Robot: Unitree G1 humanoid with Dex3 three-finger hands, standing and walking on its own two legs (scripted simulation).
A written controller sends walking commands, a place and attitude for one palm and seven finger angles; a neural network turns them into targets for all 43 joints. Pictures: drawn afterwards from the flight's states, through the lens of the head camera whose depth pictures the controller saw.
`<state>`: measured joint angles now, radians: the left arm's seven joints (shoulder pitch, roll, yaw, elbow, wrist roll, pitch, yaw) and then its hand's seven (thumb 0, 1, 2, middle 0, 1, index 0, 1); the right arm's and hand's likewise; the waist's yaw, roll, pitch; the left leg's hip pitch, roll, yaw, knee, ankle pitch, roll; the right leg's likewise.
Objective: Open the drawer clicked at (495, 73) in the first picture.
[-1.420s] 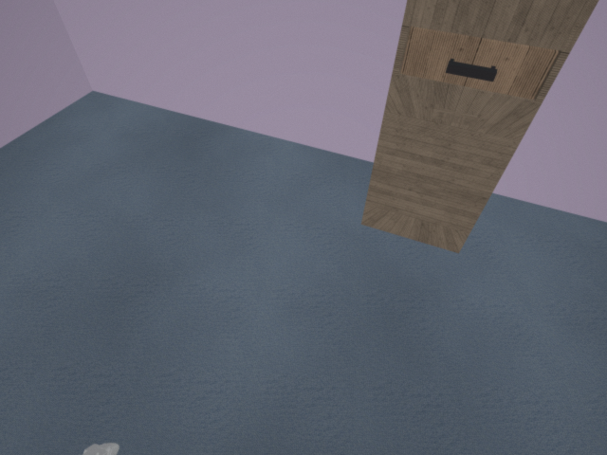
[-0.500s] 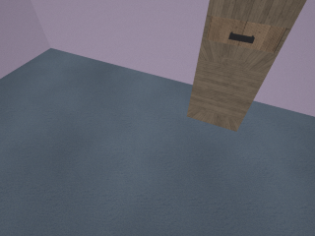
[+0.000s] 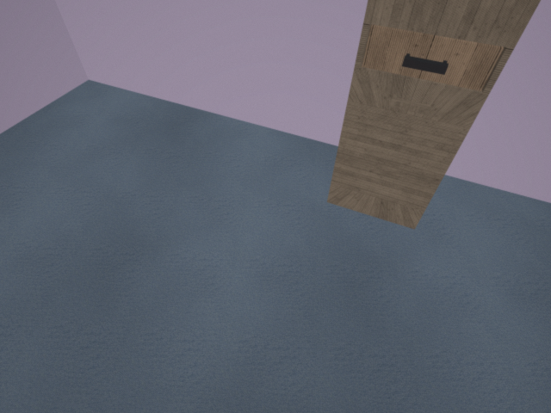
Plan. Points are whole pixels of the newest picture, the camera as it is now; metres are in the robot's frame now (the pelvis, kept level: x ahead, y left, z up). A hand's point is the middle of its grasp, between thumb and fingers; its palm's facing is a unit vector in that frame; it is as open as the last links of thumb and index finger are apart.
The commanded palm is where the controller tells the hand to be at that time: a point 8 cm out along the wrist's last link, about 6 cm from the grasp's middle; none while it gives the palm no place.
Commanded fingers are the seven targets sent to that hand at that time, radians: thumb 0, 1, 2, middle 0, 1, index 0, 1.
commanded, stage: look at it before walking up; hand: left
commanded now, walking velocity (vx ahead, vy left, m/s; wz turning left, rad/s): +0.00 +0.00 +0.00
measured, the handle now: (425, 62) +1.11 -0.40 +0.00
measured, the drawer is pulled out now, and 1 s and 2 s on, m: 0.00 0.00 0.00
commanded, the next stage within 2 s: walk to a spot facing it in 0.12 s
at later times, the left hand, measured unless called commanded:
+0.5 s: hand out of the picture +0.07 +0.22 -0.18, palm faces -0.09 -0.95 -0.29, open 7.4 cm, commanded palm none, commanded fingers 0.00 0.90 0.90 -0.20 -0.30 -0.20 -0.30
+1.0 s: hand out of the picture +0.07 +0.18 -0.17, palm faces -0.25 -0.94 -0.24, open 7.4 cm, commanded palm none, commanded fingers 0.00 0.90 0.90 -0.20 -0.30 -0.20 -0.30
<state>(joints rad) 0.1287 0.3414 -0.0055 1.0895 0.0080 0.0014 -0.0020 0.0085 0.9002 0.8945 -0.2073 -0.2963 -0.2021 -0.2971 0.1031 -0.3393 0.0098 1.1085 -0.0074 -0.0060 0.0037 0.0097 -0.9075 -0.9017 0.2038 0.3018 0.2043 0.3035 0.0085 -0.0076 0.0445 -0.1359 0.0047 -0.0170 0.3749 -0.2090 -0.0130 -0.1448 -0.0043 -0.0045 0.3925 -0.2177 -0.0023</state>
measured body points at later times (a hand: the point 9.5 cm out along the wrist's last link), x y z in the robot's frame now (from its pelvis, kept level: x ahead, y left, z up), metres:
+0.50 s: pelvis -0.01 +0.00 -0.01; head +0.02 -0.01 +0.44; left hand +0.08 +0.27 -0.15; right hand +0.07 -0.28 -0.15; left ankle +0.00 +0.13 -0.75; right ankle +0.00 -0.12 -0.74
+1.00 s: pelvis -0.02 -0.01 +0.00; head +0.01 -0.02 +0.44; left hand +0.08 +0.23 -0.15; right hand -0.01 -0.29 -0.14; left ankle -0.02 +0.15 -0.70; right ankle -0.02 -0.10 -0.75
